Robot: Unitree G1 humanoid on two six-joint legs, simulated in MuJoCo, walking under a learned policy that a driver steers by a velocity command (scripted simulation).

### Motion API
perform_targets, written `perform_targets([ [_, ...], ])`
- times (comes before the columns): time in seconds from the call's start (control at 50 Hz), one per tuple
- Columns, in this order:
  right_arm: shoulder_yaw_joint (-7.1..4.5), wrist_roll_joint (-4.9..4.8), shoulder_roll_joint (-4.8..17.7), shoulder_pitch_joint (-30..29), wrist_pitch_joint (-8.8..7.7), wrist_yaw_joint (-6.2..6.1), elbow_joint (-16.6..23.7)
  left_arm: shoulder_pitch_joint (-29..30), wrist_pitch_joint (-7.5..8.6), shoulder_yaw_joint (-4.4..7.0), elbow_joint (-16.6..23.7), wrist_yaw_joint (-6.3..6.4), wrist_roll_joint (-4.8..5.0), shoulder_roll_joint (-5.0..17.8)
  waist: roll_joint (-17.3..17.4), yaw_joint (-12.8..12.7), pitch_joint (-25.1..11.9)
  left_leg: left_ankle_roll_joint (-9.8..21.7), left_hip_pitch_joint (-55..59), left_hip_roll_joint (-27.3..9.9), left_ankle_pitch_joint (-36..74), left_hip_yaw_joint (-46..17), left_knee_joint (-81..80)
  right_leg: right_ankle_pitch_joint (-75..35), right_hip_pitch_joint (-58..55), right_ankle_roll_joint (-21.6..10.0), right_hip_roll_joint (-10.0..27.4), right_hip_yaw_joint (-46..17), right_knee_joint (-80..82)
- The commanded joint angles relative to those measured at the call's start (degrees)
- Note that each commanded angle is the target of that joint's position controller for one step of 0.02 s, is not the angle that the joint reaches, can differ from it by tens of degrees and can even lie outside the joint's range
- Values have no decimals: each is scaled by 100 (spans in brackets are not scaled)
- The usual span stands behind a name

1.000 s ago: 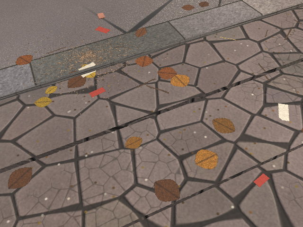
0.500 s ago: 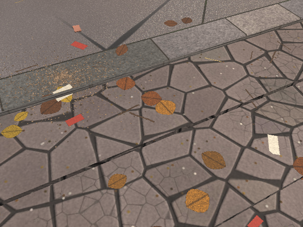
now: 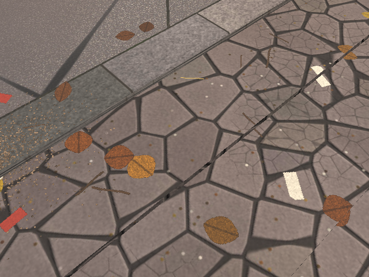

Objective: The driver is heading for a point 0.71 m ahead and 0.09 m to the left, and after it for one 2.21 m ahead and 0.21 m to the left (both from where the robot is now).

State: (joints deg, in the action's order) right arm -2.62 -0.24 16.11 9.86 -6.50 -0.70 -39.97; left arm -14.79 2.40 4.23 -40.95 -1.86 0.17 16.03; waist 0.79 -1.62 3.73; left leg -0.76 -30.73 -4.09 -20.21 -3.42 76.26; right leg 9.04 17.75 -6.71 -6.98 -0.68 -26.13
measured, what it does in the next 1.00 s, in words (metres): climbs: left foot 0.03 m higher, then right foot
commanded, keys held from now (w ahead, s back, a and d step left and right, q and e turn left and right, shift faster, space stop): w+e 0.08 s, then w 0.10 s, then w+q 0.74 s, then q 0.08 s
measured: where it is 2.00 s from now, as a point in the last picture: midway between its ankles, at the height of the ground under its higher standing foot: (177, 213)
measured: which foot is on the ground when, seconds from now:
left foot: up 0.00-0.28, down 0.30-0.74, up 0.76-1.00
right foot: down 0.00-0.32, up 0.34-0.74, down 0.76-1.00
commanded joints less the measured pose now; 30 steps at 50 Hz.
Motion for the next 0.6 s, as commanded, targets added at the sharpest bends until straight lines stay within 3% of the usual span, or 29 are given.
perform_targets([
  [0.02, -113, 121, 435, 339, 59, -7, 429, 201, 119, 130, 460, 95, 41, 629, -151, 358, -549, -145, -1064, -295, 152, -78, 22, -1141, -670, -1168, 1633, -2091, 1271],
  [0.06, -18, 201, 292, -104, 109, -21, 630, 81, 93, 157, 449, 173, 43, 763, -151, 271, -358, -289, -1109, -272, 495, 174, -750, -1374, -194, -1044, 1397, -1717, 1359],
  [0.1, 54, 203, 183, -430, 113, -18, 726, -41, 74, 137, 415, 229, 38, 754, -319, 136, -425, -352, -979, -215, 1157, 278, -1540, -1477, -129, -866, 1200, -1432, 1298],
  [0.16, 128, 75, 109, -1093, 72, 31, 848, -474, 54, 101, 265, 239, 71, 727, -546, -251, -466, -356, -536, 27, 1887, 442, -3054, -1096, -399, -680, 1184, -1298, 1224],
  [0.22, 68, -67, 299, -1244, 12, 125, 849, -728, 40, 80, 139, 206, 50, 795, -813, -358, -429, -161, -329, 185, 1878, 511, -3768, -1038, -1045, -642, 1625, -1550, 1132],
  [0.26, -31, -59, 499, -1010, -20, 160, 806, -666, 32, 70, 131, 190, 31, 808, -991, -184, -509, 136, -24, 359, 1474, 646, -4142, -1842, -1526, -472, 1797, -1562, 814],
  [0.28, -121, -27, 635, -580, -31, 154, 691, -566, 29, 54, 159, 204, 30, 788, -1033, 90, -730, 321, 567, 566, 1420, 825, -4364, -2966, -1635, -333, 1653, -1359, 353],
  [0.3, -219, 15, 822, 120, -34, 139, 504, -512, 36, 7, 198, 231, -5, 655, -954, 431, -1175, 563, 1555, 512, 1608, 682, -4403, -3817, -1498, -141, 1378, -1026, -555],
  [0.32, -309, 113, 1234, 946, -47, 128, 400, -785, 66, -92, 369, 262, -52, 342, -101, 550, -2038, 1313, 3582, -595, 1540, -1120, -4424, -2792, -2, 227, 871, -665, -2389],
  [0.34, -411, 70, 1427, 1669, 32, 204, 137, -1111, 148, -152, 346, 232, -13, 200, 1695, 658, -2566, 2185, 4756, -1538, -227, -3953, -5685, 1118, 1698, 602, 82, -443, -4323],
  [0.36, -259, -52, 940, 1416, 43, 200, 190, -710, 228, -71, 406, 137, 39, 595, 1324, 667, -1941, 2057, 4555, -1599, -1635, -4599, -6141, 1944, 2701, 557, 317, -814, -5161],
  [0.38, -209, -43, 765, 1015, 96, 163, 236, -103, 278, -41, 544, 76, 122, 725, 706, 654, -1011, 1840, 3673, -1471, -1665, -3701, -6112, 1591, 3041, 505, 625, -693, -5310],
  [0.4, -195, 8, 753, 822, 131, 149, 276, 269, 326, -91, 666, 66, 44, 627, 210, 554, -636, 1680, 2903, -1214, -977, -3018, -6169, 1224, 2857, 447, 815, -550, -4963],
  [0.42, -158, 34, 656, 706, 143, 169, 269, 402, 345, -74, 696, 69, -59, 535, -44, 375, -368, 1529, 2320, -915, -343, -2497, -6312, 999, 2546, 435, 986, -500, -4492],
  [0.44, -121, 55, 549, 590, 135, 158, 294, 227, 341, -67, 692, 78, -62, 474, 172, 161, -419, 1482, 2016, -718, -18, -2186, -6412, 825, 2178, 465, 1082, -489, -4167],
  [0.48, -119, -31, 505, 444, 145, 133, 307, 72, 281, -106, 627, 112, -84, 348, 445, 42, -435, 1523, 1620, -402, 577, -1592, -6559, 803, 1722, 646, 1049, -246, -3424],
  [0.54, -221, -62, 804, 524, 182, 33, 256, 518, 261, -207, 708, 164, -106, 129, 498, 169, -468, 1531, 1218, -257, 1126, -1119, -6543, 364, 1104, 870, 863, -68, -2095],
  [0.6, -302, -131, 999, 833, 241, -7, 166, 1080, 311, -206, 805, 132, -35, 197, 510, 419, -474, 1452, 1337, -344, 952, -1256, -6337, -390, 919, 980, 725, -177, -1135],
])
Velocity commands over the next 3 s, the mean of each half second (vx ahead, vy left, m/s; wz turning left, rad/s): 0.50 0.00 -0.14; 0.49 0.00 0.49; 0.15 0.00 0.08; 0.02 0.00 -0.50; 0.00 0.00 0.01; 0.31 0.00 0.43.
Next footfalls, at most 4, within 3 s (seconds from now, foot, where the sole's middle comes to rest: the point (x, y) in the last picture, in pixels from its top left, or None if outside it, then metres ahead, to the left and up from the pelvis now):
0.30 left None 0.37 0.14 -0.74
0.76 right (225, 248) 0.54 -0.09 -0.74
1.18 left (140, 197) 0.72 0.23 -0.71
1.60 right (210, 207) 0.70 -0.04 -0.74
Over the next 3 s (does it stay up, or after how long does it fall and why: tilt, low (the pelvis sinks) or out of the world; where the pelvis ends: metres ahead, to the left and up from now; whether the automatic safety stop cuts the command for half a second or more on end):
stays up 0.78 0.17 0.06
